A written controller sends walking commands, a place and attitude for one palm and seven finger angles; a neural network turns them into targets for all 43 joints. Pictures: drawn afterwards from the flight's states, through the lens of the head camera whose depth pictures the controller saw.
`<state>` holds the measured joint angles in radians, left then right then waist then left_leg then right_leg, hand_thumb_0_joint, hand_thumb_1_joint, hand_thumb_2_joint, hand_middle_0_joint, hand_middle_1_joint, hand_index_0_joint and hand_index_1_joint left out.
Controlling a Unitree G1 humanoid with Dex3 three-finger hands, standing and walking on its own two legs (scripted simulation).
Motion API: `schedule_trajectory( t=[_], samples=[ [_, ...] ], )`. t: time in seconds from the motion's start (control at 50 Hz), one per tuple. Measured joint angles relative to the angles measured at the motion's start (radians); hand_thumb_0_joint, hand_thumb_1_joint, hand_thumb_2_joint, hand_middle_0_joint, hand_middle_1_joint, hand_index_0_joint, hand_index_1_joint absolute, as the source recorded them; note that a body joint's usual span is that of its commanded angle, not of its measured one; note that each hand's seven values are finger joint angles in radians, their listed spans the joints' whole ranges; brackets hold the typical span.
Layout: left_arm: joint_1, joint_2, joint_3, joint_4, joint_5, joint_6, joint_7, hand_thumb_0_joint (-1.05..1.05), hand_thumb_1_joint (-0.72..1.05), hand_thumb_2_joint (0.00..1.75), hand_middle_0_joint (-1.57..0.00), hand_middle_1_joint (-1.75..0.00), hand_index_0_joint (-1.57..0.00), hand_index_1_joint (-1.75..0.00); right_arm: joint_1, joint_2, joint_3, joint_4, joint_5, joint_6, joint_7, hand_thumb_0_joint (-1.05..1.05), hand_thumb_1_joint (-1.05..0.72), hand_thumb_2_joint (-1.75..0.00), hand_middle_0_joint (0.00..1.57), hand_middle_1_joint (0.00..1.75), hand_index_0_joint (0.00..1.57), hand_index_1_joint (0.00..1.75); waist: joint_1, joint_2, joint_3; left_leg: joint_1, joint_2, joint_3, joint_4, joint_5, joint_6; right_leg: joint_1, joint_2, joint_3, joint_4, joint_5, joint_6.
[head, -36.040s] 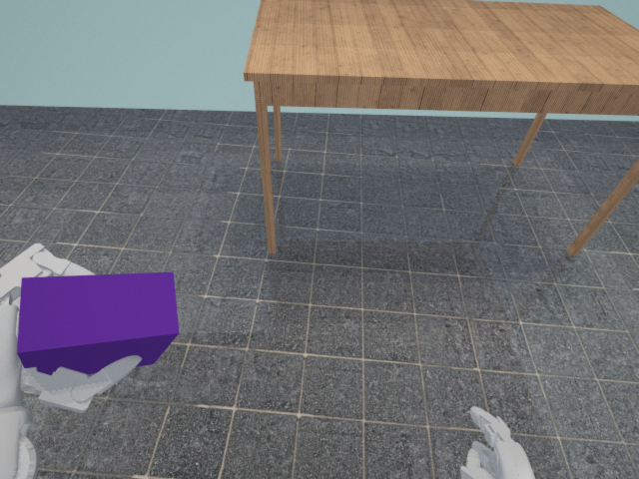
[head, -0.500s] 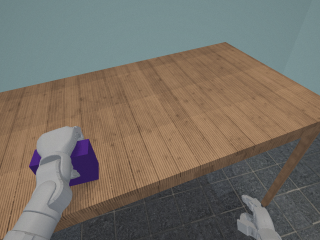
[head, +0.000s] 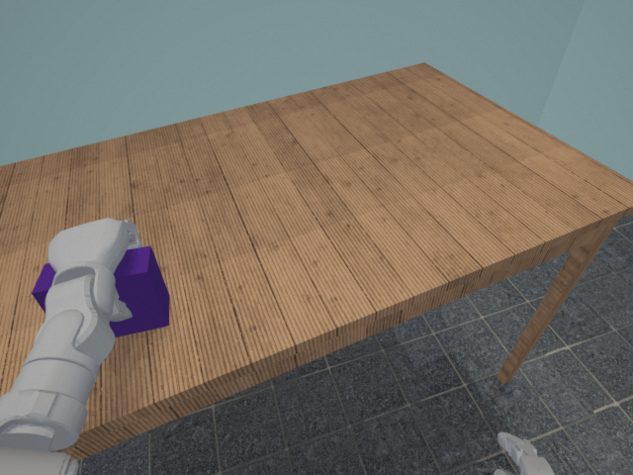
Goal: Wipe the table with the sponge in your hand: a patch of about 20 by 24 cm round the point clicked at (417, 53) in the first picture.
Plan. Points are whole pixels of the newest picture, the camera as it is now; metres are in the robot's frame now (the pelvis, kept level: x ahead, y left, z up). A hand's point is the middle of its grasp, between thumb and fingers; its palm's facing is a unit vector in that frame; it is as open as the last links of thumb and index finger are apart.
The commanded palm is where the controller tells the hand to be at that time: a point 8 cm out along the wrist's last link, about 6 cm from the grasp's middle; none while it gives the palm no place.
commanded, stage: wipe forward along the middle lane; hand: left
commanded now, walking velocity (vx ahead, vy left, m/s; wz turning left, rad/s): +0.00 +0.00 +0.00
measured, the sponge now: (114, 304) +0.32 +0.33 +0.05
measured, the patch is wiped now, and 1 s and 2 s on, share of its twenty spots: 1.00 1.00 1.00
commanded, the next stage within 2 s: slide back across to the first lane in 0.62 s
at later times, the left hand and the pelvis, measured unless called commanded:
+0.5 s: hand (109, 247) +0.38 +0.35 +0.09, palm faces -0.10 -0.05 -0.99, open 9.9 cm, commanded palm +0.37 +0.35 +0.13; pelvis +0.01 +0.01 +0.00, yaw +0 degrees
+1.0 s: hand (95, 232) +0.41 +0.38 +0.10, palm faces -0.03 -0.05 -1.00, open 9.9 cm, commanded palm +0.37 +0.39 +0.15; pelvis +0.03 +0.05 +0.00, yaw -1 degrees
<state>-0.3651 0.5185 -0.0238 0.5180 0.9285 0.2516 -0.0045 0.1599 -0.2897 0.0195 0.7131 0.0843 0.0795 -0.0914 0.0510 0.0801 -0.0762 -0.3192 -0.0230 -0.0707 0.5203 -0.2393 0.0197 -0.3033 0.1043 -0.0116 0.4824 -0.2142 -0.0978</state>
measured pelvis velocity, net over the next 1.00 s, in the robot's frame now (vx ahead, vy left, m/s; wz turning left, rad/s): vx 0.03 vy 0.05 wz -0.02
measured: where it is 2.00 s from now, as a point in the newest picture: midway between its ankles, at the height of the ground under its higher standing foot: outside the picture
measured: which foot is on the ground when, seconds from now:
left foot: down 0.00-1.00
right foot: down 0.00-1.00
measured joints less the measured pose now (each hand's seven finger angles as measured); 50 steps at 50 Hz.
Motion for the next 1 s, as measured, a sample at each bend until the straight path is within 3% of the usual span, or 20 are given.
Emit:
schedule_trajectory(
  t=[0.28, 0.54, 0.76, 1.0],
  samples=[
    [-0.16, 0.057, 0.028, 0.228, 0.027, -0.055, 0.024, 0.02, -0.56, 1.07, -0.77, -1.36, -0.83, -1.33, 0.031, -0.006, -0.005, 0.001, 0.009, 0.006, -0.001, 0.01, -0.91, -0.9, 0.2, 0.3, 0.2, 0.29, -0.039, -0.003, -0.006, -0.06, 0.004, -0.001, 0.021, -0.005, 0.0, -0.053, 0.004, -0.002, 0.006, 0.003, 0.002],
    [-0.204, 0.061, 0.057, 0.3, 0.041, -0.116, 0.035, 0.02, -0.57, 1.07, -0.78, -1.35, -0.84, -1.33, 0.058, -0.008, -0.015, 0.007, 0.009, 0.025, 0.012, 0.01, -0.91, -0.9, 0.2, 0.3, 0.2, 0.29, -0.039, -0.005, -0.024, -0.076, -0.004, 0.005, 0.02, -0.012, 0.001, -0.065, -0.004, 0.007, -0.004, -0.003, 0.019],
    [-0.288, 0.063, 0.035, 0.373, 0.074, -0.098, 0.053, 0.02, -0.57, 1.07, -0.78, -1.35, -0.83, -1.34, 0.046, -0.001, -0.009, -0.006, 0.012, 0.033, 0.02, 0.01, -0.91, -0.9, 0.2, 0.3, 0.2, 0.29, -0.052, -0.016, -0.027, -0.095, -0.018, 0.006, 0.012, -0.005, 0.014, -0.076, -0.018, 0.008, -0.024, 0.005, 0.038],
    [-0.174, 0.05, 0.082, 0.239, 0.059, -0.095, 0.07, 0.01, -0.55, 1.07, -0.76, -1.37, -0.81, -1.36, 0.06, 0.009, -0.011, -0.022, 0.008, 0.047, 0.03, 0.01, -0.91, -0.9, 0.2, 0.3, 0.2, 0.29, -0.048, -0.014, -0.027, -0.036, -0.032, 0.029, -0.022, -0.011, 0.041, -0.018, -0.034, 0.034, -0.061, 0.004, 0.062]
  ],
)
